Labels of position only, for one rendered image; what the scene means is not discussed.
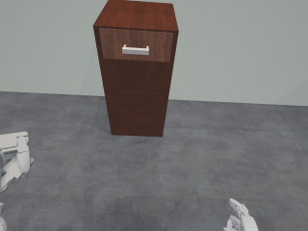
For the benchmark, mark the drawer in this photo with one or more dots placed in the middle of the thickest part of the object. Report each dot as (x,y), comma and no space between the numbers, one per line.
(112,41)

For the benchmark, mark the left robot hand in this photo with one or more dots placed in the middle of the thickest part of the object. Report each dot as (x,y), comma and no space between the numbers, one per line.
(14,149)

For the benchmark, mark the cabinet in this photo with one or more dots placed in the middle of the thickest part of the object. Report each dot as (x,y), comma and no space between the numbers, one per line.
(136,91)

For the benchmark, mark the handle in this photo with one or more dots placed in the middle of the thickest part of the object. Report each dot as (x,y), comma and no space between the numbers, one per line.
(135,51)

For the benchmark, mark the right robot hand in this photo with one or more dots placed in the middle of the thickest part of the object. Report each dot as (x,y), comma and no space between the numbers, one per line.
(244,222)

